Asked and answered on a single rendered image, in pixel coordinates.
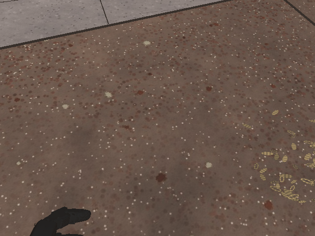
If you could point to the robot left hand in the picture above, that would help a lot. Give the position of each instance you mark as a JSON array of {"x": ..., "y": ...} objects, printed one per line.
[{"x": 59, "y": 219}]

